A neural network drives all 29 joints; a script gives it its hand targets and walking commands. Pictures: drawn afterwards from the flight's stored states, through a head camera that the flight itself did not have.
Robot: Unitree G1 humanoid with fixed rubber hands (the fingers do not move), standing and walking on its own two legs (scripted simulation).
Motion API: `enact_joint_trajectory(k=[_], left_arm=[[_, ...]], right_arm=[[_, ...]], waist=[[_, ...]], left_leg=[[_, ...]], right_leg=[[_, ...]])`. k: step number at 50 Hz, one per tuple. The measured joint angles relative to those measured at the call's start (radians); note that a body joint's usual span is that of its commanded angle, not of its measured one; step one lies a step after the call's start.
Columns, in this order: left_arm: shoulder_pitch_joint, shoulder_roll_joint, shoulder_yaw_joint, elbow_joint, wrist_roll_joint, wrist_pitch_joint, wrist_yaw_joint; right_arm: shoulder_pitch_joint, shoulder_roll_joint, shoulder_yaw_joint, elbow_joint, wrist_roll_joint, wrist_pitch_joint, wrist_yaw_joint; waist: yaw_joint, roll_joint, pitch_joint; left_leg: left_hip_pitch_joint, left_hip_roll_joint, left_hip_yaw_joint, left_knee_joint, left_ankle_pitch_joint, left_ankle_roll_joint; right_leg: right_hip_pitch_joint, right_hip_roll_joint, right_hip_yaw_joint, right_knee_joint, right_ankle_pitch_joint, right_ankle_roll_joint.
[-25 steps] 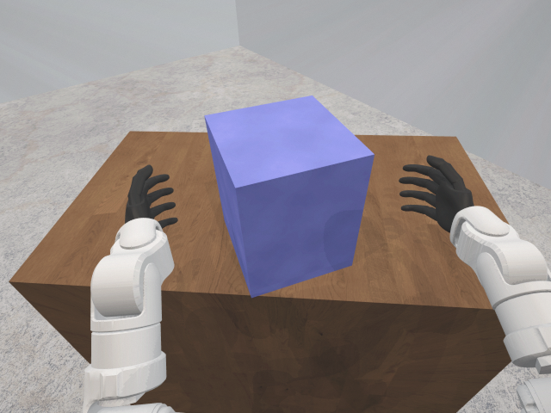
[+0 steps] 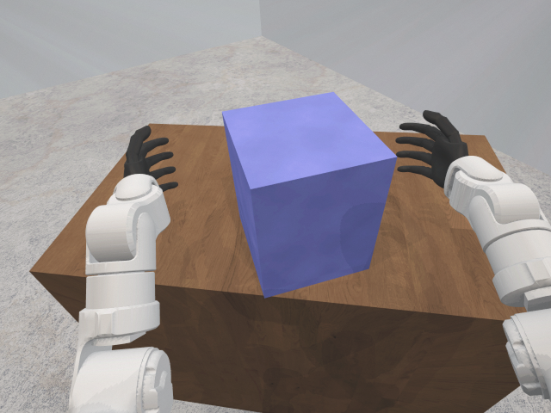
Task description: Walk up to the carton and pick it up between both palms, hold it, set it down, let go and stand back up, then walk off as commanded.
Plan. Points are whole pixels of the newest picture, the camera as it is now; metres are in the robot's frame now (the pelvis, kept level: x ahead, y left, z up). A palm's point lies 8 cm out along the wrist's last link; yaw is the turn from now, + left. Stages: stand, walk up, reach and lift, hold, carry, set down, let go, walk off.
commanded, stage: reach and lift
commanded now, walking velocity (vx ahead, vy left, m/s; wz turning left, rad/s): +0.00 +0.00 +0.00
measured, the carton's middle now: (299, 194) +0.47 +0.05 +0.09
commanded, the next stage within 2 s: none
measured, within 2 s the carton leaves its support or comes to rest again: neither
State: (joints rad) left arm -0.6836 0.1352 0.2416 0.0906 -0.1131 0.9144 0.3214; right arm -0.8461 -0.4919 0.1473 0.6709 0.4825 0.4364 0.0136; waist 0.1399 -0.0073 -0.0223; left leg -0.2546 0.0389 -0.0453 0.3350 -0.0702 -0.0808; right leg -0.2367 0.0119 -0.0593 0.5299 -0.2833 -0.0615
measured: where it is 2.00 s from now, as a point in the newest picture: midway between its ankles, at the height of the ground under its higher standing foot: outside the picture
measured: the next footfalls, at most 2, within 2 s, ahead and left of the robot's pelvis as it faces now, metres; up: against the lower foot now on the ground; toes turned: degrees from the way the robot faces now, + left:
none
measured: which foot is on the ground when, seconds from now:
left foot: down 0.00-1.00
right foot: down 0.00-1.00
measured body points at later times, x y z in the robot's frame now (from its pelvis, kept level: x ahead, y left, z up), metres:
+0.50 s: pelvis +0.01 +0.01 +0.00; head +0.02 -0.01 +0.45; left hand +0.39 +0.26 +0.23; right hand +0.50 -0.12 +0.21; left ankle +0.07 +0.18 -0.74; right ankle +0.00 -0.07 -0.74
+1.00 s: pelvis +0.00 +0.01 +0.00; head +0.05 -0.01 +0.45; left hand +0.41 +0.25 +0.16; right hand +0.51 -0.11 +0.17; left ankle +0.07 +0.18 -0.74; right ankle +0.00 -0.07 -0.74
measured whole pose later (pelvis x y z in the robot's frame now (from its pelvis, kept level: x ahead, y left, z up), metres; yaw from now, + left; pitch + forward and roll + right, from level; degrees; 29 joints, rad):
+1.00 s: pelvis +0.00 +0.01 +0.00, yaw +0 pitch +8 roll +1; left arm -0.89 0.11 0.24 0.58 -0.16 0.58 0.28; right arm -1.09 -0.46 0.17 1.01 0.49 0.32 0.06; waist 0.21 0.02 -0.07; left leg -0.44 0.05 -0.05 0.36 -0.06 -0.08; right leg -0.40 0.03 -0.06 0.50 -0.24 -0.06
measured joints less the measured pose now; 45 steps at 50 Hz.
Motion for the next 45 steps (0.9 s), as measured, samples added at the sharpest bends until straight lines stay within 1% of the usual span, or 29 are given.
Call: enact_joint_trajectory(k=[4,6,13,19,23,27,32,39,45], left_arm=[[-0.06,0.012,0.0,0.091,-0.013,-0.019,0.0],[-0.072,0.014,0.0,0.096,-0.017,-0.026,0.0],[-0.138,0.024,0.0,0.17,-0.023,-0.046,0.0],[-0.196,0.033,0.0,0.228,-0.041,-0.059,0.003],[-0.214,0.034,0.0,0.237,-0.044,-0.07,0.004],[-0.231,0.035,0.0,0.273,-0.044,-0.081,0.004],[-0.231,0.035,0.0,0.287,-0.044,-0.112,0.001],[-0.231,0.024,0.0,0.341,-0.044,-0.167,-0.016],[-0.229,0.0,0.0,0.459,-0.044,-0.249,-0.039]], right_arm=[[-0.044,0.0,0.01,0.047,0.001,0.005,0.008],[-0.059,0.0,0.012,0.05,0.002,0.005,0.013],[-0.135,0.0,0.019,0.133,0.002,0.005,0.021],[-0.185,-0.002,0.023,0.162,0.006,0.005,0.025],[-0.214,-0.002,0.023,0.173,0.008,0.005,0.026],[-0.244,-0.002,0.023,0.225,0.008,0.005,0.031],[-0.246,-0.002,0.023,0.236,0.008,-0.007,0.032],[-0.246,-0.002,0.023,0.258,0.008,-0.039,0.037],[-0.246,0.004,0.023,0.327,0.008,-0.074,0.044]], waist=[[0.01,0.0,-0.01],[0.013,0.003,-0.014],[0.026,0.006,-0.02],[0.042,0.007,-0.029],[0.049,0.012,-0.047],[0.054,0.017,-0.043],[0.055,0.019,-0.045],[0.058,0.023,-0.046],[0.067,0.023,-0.037]], left_leg=[[-0.017,0.0,0.0,0.002,0.0,0.0],[-0.024,0.001,0.0,0.002,0.0,0.0],[-0.047,0.001,0.0,0.003,0.0,0.0],[-0.078,0.002,0.0,0.007,0.0,0.0],[-0.103,0.003,0.0,0.009,0.0,0.0],[-0.109,0.003,0.0,0.009,0.0,0.0],[-0.125,0.005,0.0,0.013,0.0,0.0],[-0.146,0.008,0.0,0.019,0.002,0.0],[-0.151,0.01,0.0,0.019,0.005,0.0]], right_leg=[[-0.016,0.0,0.0,-0.001,0.002,0.0],[-0.021,0.001,0.0,-0.004,0.004,0.0],[-0.04,0.001,0.0,-0.011,0.008,0.0],[-0.069,0.002,0.0,-0.015,0.012,0.0],[-0.09,0.004,0.001,-0.022,0.017,0.0],[-0.093,0.004,0.0,-0.026,0.019,0.0],[-0.107,0.006,0.001,-0.027,0.023,0.0],[-0.127,0.009,0.001,-0.027,0.029,0.0],[-0.131,0.011,0.001,-0.027,0.032,0.0]])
